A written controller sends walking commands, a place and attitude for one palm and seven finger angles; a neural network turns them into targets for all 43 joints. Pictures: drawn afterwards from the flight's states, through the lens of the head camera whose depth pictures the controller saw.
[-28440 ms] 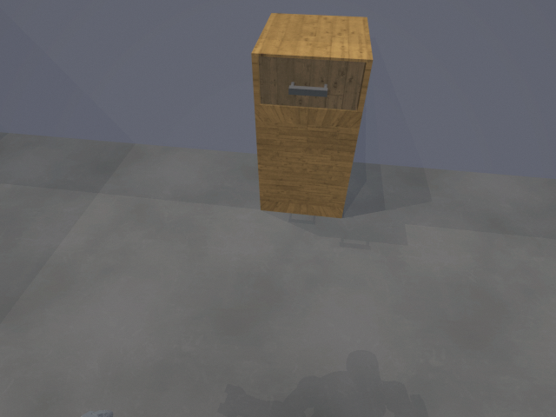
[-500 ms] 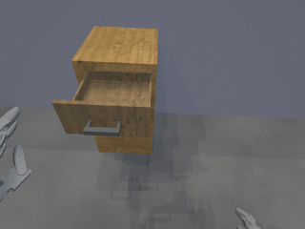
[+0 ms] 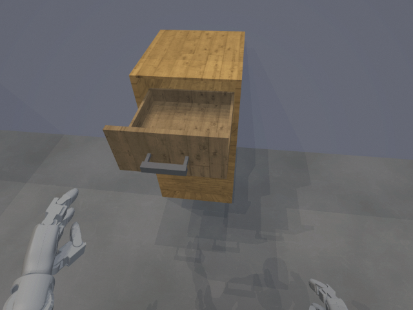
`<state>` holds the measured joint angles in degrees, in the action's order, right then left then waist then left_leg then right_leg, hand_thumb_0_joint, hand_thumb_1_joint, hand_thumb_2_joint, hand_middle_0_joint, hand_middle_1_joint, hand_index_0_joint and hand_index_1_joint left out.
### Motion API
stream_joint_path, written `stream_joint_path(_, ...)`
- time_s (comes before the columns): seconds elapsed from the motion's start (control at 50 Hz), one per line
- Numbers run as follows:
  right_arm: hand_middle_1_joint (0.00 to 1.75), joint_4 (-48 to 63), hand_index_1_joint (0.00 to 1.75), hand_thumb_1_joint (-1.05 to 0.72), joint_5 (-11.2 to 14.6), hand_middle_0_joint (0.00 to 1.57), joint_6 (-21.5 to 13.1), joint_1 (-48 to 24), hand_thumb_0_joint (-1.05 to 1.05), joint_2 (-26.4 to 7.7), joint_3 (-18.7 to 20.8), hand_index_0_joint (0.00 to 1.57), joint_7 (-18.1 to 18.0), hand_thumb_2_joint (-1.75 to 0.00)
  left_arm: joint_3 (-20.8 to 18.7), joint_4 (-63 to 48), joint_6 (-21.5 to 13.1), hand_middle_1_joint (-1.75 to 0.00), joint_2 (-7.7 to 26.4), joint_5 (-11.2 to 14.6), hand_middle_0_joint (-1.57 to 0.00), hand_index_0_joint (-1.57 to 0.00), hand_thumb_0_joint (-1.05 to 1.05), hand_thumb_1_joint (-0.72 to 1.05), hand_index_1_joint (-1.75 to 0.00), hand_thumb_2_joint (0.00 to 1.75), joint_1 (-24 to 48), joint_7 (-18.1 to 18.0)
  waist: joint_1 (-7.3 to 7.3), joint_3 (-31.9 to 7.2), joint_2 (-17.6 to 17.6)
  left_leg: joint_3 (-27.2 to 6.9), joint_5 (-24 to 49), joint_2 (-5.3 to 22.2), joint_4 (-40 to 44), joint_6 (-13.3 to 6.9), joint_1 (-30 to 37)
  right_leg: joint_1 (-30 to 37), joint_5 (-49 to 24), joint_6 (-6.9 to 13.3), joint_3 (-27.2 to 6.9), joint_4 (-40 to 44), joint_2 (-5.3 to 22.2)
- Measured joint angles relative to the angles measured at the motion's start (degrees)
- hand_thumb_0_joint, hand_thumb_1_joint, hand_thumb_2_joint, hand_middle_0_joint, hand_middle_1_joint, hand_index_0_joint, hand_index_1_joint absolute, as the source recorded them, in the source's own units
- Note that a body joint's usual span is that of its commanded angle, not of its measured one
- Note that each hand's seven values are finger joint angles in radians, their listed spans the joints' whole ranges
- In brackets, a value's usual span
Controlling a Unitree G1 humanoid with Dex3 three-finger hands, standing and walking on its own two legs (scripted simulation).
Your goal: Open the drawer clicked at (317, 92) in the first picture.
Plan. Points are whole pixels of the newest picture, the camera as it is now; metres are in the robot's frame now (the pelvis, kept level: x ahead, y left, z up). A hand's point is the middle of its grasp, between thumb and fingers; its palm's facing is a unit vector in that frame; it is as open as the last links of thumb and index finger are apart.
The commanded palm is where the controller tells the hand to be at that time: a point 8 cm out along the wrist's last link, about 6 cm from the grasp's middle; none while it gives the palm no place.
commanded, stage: let the arm hang, fingers relaxed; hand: left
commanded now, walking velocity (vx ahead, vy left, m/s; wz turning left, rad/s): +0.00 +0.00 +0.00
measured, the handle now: (165, 163) +0.53 +0.17 -0.07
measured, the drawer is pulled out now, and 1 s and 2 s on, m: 0.30 0.30 0.30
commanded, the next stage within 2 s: look to check the result in 1.00 s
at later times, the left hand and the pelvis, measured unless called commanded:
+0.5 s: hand out of the picture -0.04 +0.19 -0.16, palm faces +0.01 -0.98 -0.22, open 7.2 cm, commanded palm none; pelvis +0.00 +0.00 +0.01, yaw -1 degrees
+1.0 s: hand out of the picture -0.01 +0.13 -0.16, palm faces +0.02 -0.99 -0.13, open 7.4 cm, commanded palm none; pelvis +0.01 -0.01 +0.01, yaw -2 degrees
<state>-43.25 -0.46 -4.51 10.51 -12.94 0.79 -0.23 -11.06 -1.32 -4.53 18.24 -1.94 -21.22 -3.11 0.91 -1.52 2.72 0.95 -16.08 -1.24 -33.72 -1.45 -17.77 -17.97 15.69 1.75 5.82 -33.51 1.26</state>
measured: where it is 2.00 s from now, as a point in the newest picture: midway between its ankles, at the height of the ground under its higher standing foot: outside the picture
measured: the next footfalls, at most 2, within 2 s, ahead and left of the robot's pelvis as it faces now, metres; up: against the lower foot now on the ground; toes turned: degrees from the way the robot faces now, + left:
none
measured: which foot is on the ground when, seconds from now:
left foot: down 0.00-1.00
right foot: down 0.00-1.00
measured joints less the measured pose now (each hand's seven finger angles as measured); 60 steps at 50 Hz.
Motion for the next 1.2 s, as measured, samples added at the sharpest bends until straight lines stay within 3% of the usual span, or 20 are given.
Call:
stream_joint_path(0.08, 0.30, -4.09, 0.30, -0.90, -0.82, 0.20, 3.79, -0.47, 0.01, 1.38, -1.18, 0.20, 0.62, -0.90, 5.50, 27.97, 7.56, -0.30, -5.25, -0.12, -0.19, -0.20, 0.00, 0.90, -0.30, 0.90, 6.80, 1.46, -1.10, 1.53, -1.35, 0.27, -0.88, -0.62, -0.86, -0.32, 1.18, 0.56, 1.52, -0.26, -0.32, -2.11, 0.70)
stream_joint_path(0.16, 0.30, -7.91, 0.30, -0.90, -0.91, 0.20, 4.36, 1.17, 0.01, 3.37, -2.60, 0.20, 0.14, -0.90, 10.42, 45.12, 9.22, -0.30, -9.92, 0.41, -0.19, -0.20, 0.01, 0.91, -0.30, 0.90, 6.43, 2.46, -1.61, 4.65, -3.95, 0.90, 0.26, 0.11, 2.17, -0.24, 3.89, 3.13, -0.28, -0.24, -0.96, 1.40, -0.23)
stream_joint_path(0.18, 0.30, -8.83, 0.30, -0.91, -0.61, 0.20, 4.28, 1.93, 0.01, 3.77, -2.26, 0.20, -0.40, -0.90, 9.04, 47.08, 8.32, -0.30, -10.71, 1.50, -0.20, -0.20, -0.01, 0.95, -0.30, 0.90, 6.25, 1.38, -1.41, 5.28, -4.46, 0.72, 0.72, 0.35, 2.97, -0.16, 4.19, 3.73, -0.97, -0.17, -0.78, 2.73, -0.53)
stream_joint_path(0.26, 0.30, -12.70, 0.30, -0.94, -0.60, 0.20, 4.68, 4.69, 0.00, 3.09, -1.40, 0.20, -1.35, -0.90, 8.56, 52.63, 6.64, -0.30, -8.53, 1.10, -0.21, -0.21, -0.05, 1.03, -0.30, 0.90, 5.81, 1.29, -0.01, 6.65, -4.97, 0.19, 2.41, 0.85, 5.82, 0.07, 5.27, 5.69, -3.42, 0.07, -0.24, 7.25, -1.23)
stream_joint_path(0.36, 0.30, -16.19, 0.30, -0.93, -0.33, 0.20, 5.11, 7.28, 0.00, 2.38, -1.16, 0.20, -1.67, -0.90, 9.68, 59.10, 6.43, -0.30, -7.19, 1.04, -0.20, -0.21, -0.03, 0.98, -0.30, 0.90, 3.47, 1.88, 0.03, 6.90, -3.74, 0.31, 3.26, 0.76, 7.84, -0.09, 6.50, 7.00, -4.51, -0.08, -0.38, 9.57, -1.26)
stream_joint_path(0.56, 0.30, -19.78, 0.30, -0.91, 0.08, 0.20, 4.74, 9.09, 0.01, 5.23, -1.98, 0.20, -1.79, -0.90, 11.18, 65.52, 5.99, -0.30, -9.38, 1.41, -0.20, -0.20, 0.00, 0.92, -0.30, 0.90, 0.80, 1.54, -0.25, 6.30, -1.40, 1.30, 3.85, 0.47, 9.42, -0.26, 7.94, 7.38, -4.56, -0.20, -1.38, 9.54, -1.00)
stream_joint_path(0.76, 0.30, -20.68, 0.30, -0.90, 0.01, 0.20, 4.44, 9.30, 0.01, 8.48, -2.16, 0.20, -1.77, -0.90, 11.44, 65.55, 5.13, -0.30, -13.14, 1.31, -0.20, -0.20, 0.00, 0.91, -0.30, 0.90, 1.56, 1.20, -0.55, 5.10, -1.19, 1.56, 3.56, 0.76, 8.81, 0.10, 7.48, 6.47, -3.96, 0.22, -1.64, 8.23, -1.24)
stream_joint_path(0.9, 0.30, -20.96, 0.30, -0.90, -0.09, 0.20, 4.26, 9.55, 0.01, 8.82, -1.70, 0.20, -1.98, -0.90, 11.43, 64.92, 4.62, -0.30, -14.29, 1.30, -0.20, -0.20, 0.00, 0.90, -0.30, 0.90, 2.22, 1.09, -0.75, 4.82, -1.86, 1.58, 3.20, 1.29, 8.38, 0.54, 7.24, 6.24, -3.74, 0.66, -1.67, 8.00, -1.76)
stream_joint_path(1.2, 0.30, -21.35, 0.30, -0.91, 0.01, 0.20, 4.20, 9.92, 0.01, 7.83, -1.42, 0.20, -2.49, -0.90, 10.98, 65.51, 4.46, -0.30, -13.08, 1.44, -0.20, -0.20, 0.00, 0.91, -0.30, 0.90, 2.41, 0.95, -0.91, 5.37, -2.07, 1.20, 3.15, 1.98, 8.83, 1.32, 7.95, 7.12, -3.72, 1.39, -1.30, 8.75, -2.48)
